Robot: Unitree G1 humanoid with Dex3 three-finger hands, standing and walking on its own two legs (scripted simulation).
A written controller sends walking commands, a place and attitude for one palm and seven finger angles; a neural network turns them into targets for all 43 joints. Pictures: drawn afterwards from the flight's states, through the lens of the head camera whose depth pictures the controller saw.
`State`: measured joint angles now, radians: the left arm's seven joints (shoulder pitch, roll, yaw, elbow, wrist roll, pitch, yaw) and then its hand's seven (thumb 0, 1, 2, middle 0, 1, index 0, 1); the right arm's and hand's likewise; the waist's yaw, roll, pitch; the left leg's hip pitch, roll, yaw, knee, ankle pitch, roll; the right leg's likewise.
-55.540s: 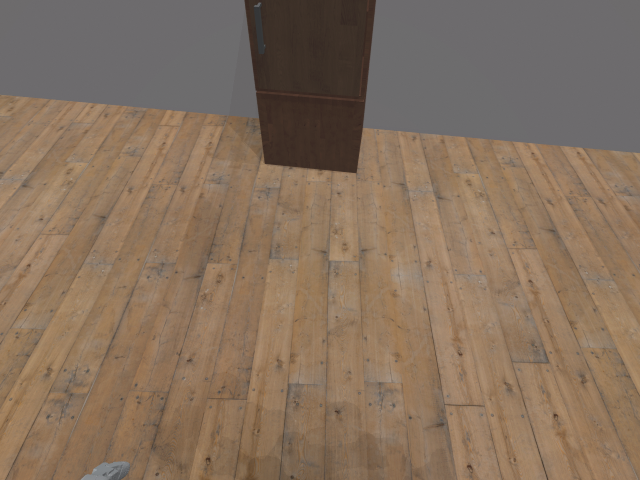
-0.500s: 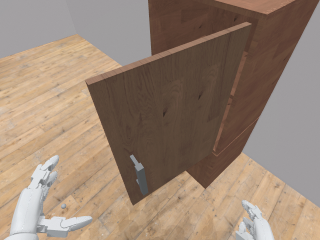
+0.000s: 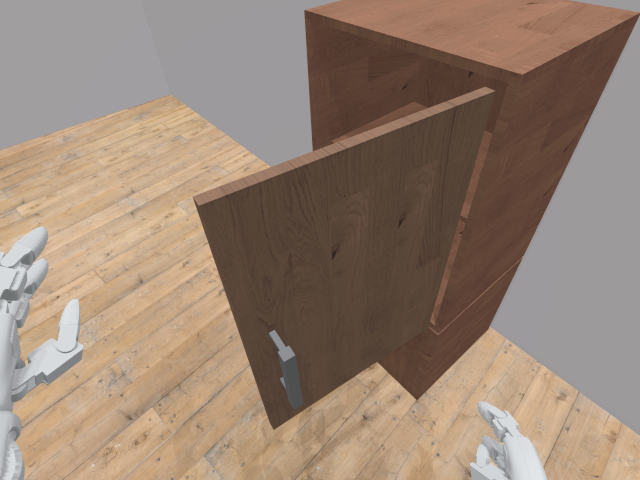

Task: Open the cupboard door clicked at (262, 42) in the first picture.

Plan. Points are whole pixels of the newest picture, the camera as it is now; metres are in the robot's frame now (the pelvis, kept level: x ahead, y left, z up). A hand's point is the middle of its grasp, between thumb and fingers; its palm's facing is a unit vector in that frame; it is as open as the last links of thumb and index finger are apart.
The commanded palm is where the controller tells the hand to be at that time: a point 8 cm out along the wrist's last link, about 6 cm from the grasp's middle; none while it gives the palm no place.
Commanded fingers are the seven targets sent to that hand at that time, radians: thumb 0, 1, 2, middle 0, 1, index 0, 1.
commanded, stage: draw the hand back to the body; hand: left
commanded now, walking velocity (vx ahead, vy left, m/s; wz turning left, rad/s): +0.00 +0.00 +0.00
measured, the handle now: (286, 370) +0.31 +0.11 -0.10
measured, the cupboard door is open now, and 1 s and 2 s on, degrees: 83 83 83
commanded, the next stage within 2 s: step back with the hand held close in 0.32 s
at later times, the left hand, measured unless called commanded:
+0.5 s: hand (83, 356) +0.18 +0.25 +0.16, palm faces +0.44 -0.78 -0.43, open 7.4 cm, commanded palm +0.12 +0.28 +0.17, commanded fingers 0.00 0.90 0.90 -0.20 -0.30 -0.20 -0.30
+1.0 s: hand (49, 405) +0.13 +0.25 +0.16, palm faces +0.38 -0.77 -0.51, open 7.4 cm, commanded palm +0.07 +0.29 +0.17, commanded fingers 0.00 0.90 0.90 -0.20 -0.30 -0.20 -0.30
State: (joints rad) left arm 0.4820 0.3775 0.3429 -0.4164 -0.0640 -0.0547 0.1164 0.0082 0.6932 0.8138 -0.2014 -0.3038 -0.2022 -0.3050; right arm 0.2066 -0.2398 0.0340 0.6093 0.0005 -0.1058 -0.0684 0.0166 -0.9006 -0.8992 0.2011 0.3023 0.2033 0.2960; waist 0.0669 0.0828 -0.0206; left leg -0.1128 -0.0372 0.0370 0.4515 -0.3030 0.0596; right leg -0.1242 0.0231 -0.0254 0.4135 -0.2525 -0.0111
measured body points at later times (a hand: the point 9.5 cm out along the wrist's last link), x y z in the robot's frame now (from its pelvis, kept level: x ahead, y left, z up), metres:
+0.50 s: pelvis -0.02 -0.02 +0.00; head -0.03 -0.05 +0.45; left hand +0.15 +0.28 +0.18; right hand +0.16 -0.24 -0.09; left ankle -0.03 +0.07 -0.74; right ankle -0.02 -0.11 -0.74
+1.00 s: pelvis -0.08 +0.00 -0.01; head -0.07 +0.00 +0.44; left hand +0.11 +0.29 +0.18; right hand +0.08 -0.26 -0.08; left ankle -0.03 +0.07 -0.74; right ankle -0.02 -0.11 -0.74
